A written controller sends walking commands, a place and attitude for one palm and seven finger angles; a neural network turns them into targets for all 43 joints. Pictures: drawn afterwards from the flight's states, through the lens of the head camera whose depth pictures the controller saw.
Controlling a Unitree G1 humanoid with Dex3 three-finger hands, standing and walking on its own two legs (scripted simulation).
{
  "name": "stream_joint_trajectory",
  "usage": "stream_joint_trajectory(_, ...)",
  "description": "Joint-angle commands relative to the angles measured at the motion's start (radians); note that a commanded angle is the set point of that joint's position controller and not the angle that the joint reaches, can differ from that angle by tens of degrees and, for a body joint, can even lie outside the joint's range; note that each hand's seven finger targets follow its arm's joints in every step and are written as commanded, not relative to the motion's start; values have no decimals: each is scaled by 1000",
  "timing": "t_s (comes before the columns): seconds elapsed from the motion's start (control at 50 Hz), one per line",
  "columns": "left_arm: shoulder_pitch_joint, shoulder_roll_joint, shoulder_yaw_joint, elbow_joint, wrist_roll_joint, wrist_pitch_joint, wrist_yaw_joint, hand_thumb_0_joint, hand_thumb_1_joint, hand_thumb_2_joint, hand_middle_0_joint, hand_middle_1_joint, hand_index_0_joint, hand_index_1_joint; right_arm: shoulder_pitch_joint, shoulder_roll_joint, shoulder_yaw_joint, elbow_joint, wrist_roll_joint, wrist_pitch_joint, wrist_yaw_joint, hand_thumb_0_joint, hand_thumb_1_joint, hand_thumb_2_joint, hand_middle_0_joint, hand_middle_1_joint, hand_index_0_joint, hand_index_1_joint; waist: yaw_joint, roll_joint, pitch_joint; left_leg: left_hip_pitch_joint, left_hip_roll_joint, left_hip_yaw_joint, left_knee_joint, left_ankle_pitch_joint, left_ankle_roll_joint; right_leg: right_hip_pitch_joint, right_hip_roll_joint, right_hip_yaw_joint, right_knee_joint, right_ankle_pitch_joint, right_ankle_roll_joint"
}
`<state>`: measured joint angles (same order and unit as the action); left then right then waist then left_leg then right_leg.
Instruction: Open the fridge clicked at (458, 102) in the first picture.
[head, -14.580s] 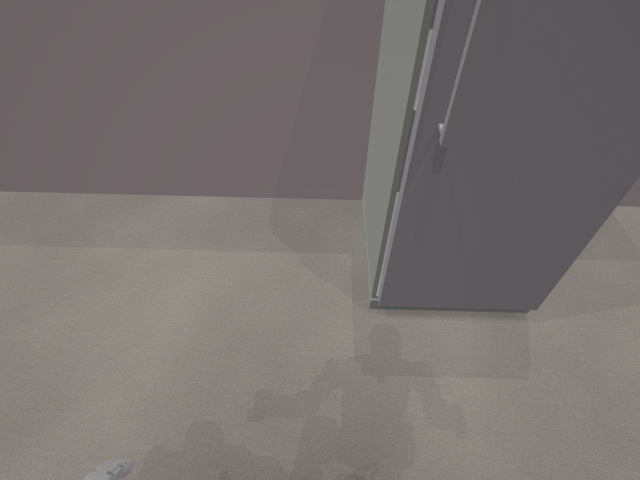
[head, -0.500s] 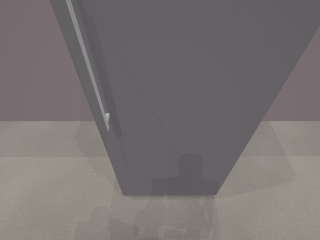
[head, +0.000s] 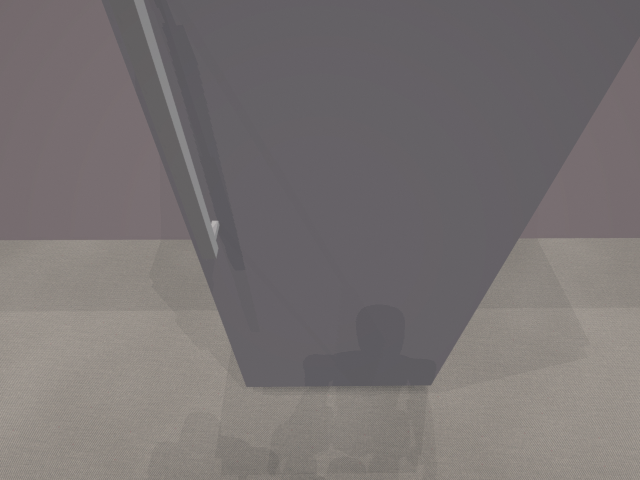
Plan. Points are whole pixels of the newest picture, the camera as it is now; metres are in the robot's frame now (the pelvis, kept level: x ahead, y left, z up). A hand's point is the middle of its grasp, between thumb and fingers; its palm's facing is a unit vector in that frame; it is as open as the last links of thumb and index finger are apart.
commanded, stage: raise the hand to about handle height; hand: left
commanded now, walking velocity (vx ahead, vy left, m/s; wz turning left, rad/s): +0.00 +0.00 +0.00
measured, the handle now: (179, 136) +0.44 +0.20 +0.21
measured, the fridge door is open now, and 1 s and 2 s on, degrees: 0 0 0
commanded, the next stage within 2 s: none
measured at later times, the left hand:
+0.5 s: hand (136, 477) +0.13 +0.21 -0.01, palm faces +0.27 -0.96 -0.07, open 9.2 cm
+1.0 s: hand (97, 360) +0.21 +0.25 +0.10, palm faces +0.15 -0.98 -0.10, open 12.2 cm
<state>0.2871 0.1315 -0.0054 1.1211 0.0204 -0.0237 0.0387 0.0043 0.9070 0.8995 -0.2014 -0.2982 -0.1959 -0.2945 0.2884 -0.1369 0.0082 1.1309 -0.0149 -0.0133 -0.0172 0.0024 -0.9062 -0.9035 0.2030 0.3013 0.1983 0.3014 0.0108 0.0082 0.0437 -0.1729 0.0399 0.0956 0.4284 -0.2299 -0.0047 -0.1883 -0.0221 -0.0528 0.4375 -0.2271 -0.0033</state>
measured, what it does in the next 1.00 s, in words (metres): stands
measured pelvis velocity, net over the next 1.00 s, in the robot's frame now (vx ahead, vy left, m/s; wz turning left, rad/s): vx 0.00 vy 0.00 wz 0.06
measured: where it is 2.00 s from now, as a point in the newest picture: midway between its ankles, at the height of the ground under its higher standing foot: outside the picture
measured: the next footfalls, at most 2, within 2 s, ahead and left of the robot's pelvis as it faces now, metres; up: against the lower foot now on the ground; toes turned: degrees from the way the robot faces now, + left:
none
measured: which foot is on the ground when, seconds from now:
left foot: down 0.00-1.00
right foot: down 0.00-1.00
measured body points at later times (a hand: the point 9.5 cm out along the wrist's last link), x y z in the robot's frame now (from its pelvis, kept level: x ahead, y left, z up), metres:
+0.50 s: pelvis -0.01 -0.01 -0.05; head +0.01 +0.02 +0.40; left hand +0.11 +0.26 +0.00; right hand +0.24 -0.23 -0.07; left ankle +0.00 +0.12 -0.74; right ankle +0.01 -0.12 -0.74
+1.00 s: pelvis +0.00 +0.00 -0.02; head +0.01 -0.01 +0.43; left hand +0.19 +0.30 +0.11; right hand +0.17 -0.23 -0.10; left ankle +0.00 +0.12 -0.74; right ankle +0.01 -0.12 -0.74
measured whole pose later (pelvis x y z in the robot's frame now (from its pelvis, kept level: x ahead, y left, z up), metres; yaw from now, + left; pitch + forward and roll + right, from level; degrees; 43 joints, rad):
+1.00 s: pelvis +0.00 +0.00 -0.02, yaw +4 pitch +2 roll -1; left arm 0.30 0.30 0.31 -0.13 -0.33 -0.15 -0.29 0.00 -0.09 0.48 -0.27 -0.94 -0.26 -0.93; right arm 0.30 -0.29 0.03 0.65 0.06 -0.29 -0.08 0.01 -0.90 -0.90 0.21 0.30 0.20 0.30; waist 0.04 0.05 -0.05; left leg -0.39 0.04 0.03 0.71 -0.36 0.00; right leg -0.35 -0.04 -0.11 0.67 -0.36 0.00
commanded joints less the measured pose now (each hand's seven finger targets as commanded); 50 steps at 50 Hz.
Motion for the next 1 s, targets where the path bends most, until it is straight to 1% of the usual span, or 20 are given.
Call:
stream_joint_trajectory(0.0, -487, 405, 169, -1523, -158, -211, 78, 0, 853, 880, -203, -330, -203, -330, -146, -199, 12, -422, 69, -240, -86, 0, -900, -900, 200, 300, 200, 300, -21, 266, -335, 164, -19, -26, -25, 126, 23, 37, -5, 73, 47, 120, -28)
stream_joint_trajectory(0.02, -189, 214, 59, -1279, -131, -161, 104, 0, 830, 870, -205, -345, -205, -345, -87, -219, -17, -388, 40, -285, -81, 0, -900, -900, 200, 300, 200, 300, -23, 211, -350, 84, -10, -43, -36, 72, 13, 19, -2, 0, 67, 13, -36)
stream_joint_trajectory(0.04, 105, 3, -56, -1037, -140, -46, 115, 0, 807, 860, -207, -360, -207, -360, -80, -163, -14, -366, 73, -296, -70, 0, -900, -900, 200, 300, 200, 300, -32, 94, -161, -34, 5, -72, -48, -22, 17, -68, 2, -17, 43, -26, -24)
stream_joint_trajectory(0.06, 29, -28, -93, -1216, -189, -31, 97, 0, 783, 850, -208, -375, -208, -375, -74, -198, -16, -426, 91, -311, -70, 0, -900, -900, 200, 300, 200, 300, -43, 36, -93, -65, -1, -102, -42, -84, 22, -96, -2, -28, 41, -71, -12)
stream_joint_trajectory(0.08, -15, 24, -65, -1323, -200, -85, 83, 0, 760, 840, -210, -390, -210, -390, -102, -226, -29, -460, 89, -333, -79, 0, -900, -900, 200, 300, 200, 300, -52, 6, -71, -65, -7, -96, -12, -127, 22, -140, -6, -22, 19, -135, -2)
stream_joint_trajectory(0.12, 10, 51, -13, -1252, -180, -185, 66, 0, 713, 820, -213, -420, -213, -420, -97, -236, -51, -497, 55, -361, -78, 0, -900, -900, 200, 300, 200, 300, -63, -167, -25, -145, -38, -96, 76, -135, 21, -237, 3, -21, 22, -240, 2)
stream_joint_trajectory(0.14, 124, 19, 16, -1113, -192, -230, 33, 0, 690, 810, -215, -435, -215, -435, -109, -228, -61, -509, 44, -360, -68, 0, -900, -900, 200, 300, 200, 300, -34, -258, 50, -229, -40, -94, 114, -155, 12, -307, 7, -34, 44, -302, 4)
stream_joint_trajectory(0.18, 322, -7, 57, -970, -233, -358, -76, 0, 643, 790, -218, -465, -218, -465, -129, -228, -76, -550, 30, -352, -36, 0, -900, -900, 200, 300, 200, 300, 22, -386, 52, -362, -44, -85, 195, -156, -2, -363, 5, -27, 111, -346, 4)
stream_joint_trajectory(0.2, 418, 59, 154, -917, -254, -413, -146, 0, 620, 780, -220, -480, -220, -480, -133, -238, -94, -570, 34, -331, -13, 0, -900, -900, 200, 300, 200, 300, 66, -316, 29, -374, -51, -73, 217, -121, -14, -321, 7, -15, 143, -293, -13)
stream_joint_trajectory(0.24, 409, 128, 222, -954, -283, -487, -266, 0, 573, 760, -223, -510, -223, -510, -191, -256, -105, -667, 29, -304, 11, 0, -900, -900, 200, 300, 200, 300, 66, -226, -41, -402, -77, -40, 287, -80, -14, -266, -2, -5, 218, -163, -27)
stream_joint_trajectory(0.3, 371, 223, 300, -1117, -253, -412, -277, 0, 503, 730, -228, -555, -228, -555, -210, -239, -104, -743, 40, -249, 13, 0, -900, -900, 200, 300, 200, 300, 115, 11, -173, -393, -83, -14, 299, 0, 2, -210, -6, 1, 298, 2, -30)
stream_joint_trajectory(0.38, 164, 213, 274, -1564, -261, -449, -187, 0, 410, 690, -235, -615, -235, -615, -148, -189, -83, -795, 31, -243, 3, 0, -900, -900, 200, 300, 200, 300, 57, 197, -350, -260, -52, -45, 332, 134, 18, -223, 13, -6, 346, 139, -29)
stream_joint_trajectory(0.46, 12, 152, 140, -1681, -259, -590, -179, 0, 317, 650, -242, -675, -242, -675, -89, -203, -61, -719, 25, -276, -16, 0, -900, -900, 200, 300, 200, 300, -57, 153, -274, -243, -27, -104, 388, 84, 26, -387, 36, -11, 342, 55, -21)
stream_joint_trajectory(0.52, -96, 155, 71, -1564, -275, -582, -278, 0, 247, 620, -247, -720, -247, -720, -92, -238, -41, -685, 43, -312, -38, 0, -900, -900, 200, 300, 200, 300, -111, 92, -167, -284, -18, -136, 380, -63, 32, -425, 36, -2, 299, -64, -14)
stream_joint_trajectory(0.56, -59, 208, 109, -1438, -274, -486, -340, 0, 200, 600, -250, -750, -250, -750, -96, -251, -40, -686, 57, -315, -58, 0, -900, -900, 200, 300, 200, 300, -100, -3, -158, -324, -21, -141, 344, -148, 34, -395, 32, 10, 250, -154, -9)
stream_joint_trajectory(0.62, 19, 283, 225, -1297, -289, -274, -397, 0, 130, 570, -255, -795, -255, -795, -130, -248, -33, -708, 75, -294, -78, 0, -900, -900, 200, 300, 200, 300, -14, -14, -206, -330, -36, -120, 288, -129, 31, -284, 7, 29, 199, -159, -4)
stream_joint_trajectory(0.7, 59, 365, 447, -1379, -382, -116, -333, 0, 37, 530, -262, -855, -262, -855, -197, -202, -17, -742, 68, -275, -87, 0, -900, -900, 200, 300, 200, 300, 86, -46, -352, -262, -42, -115, 234, 29, 24, -78, -3, -3, 198, -3, -1)
stream_joint_trajectory(0.8, 7, 316, 444, -1556, -395, -205, -229, 0, -80, 480, -270, -930, -270, -930, -157, -188, -10, -715, 58, -316, -59, 0, -900, -900, 200, 300, 200, 300, 68, 6, -285, -196, -31, -110, 193, 151, 12, -95, 22, -44, 204, 143, -9)
stream_joint_trajectory(0.9, -85, 279, 313, -1434, -350, -192, -324, 0, -197, 430, -278, -1005, -278, -1005, -120, -235, -20, -672, 73, -355, -64, 0, -900, -900, 200, 300, 200, 300, 0, 37, -164, -167, -28, -96, 173, 74, 26, -163, 20, -22, 140, 89, -4)
stream_joint_trajectory(0.98, -224, 407, 404, -1408, -368, -106, -382, 0, -290, 390, -285, -1065, -285, -1065, -128, -253, -18, -666, 83, -369, -101, 0, -900, -900, 200, 300, 200, 300, 21, 31, -184, -132, -35, -109, 129, 15, 34, -126, 11, -9, 85, 4, 0)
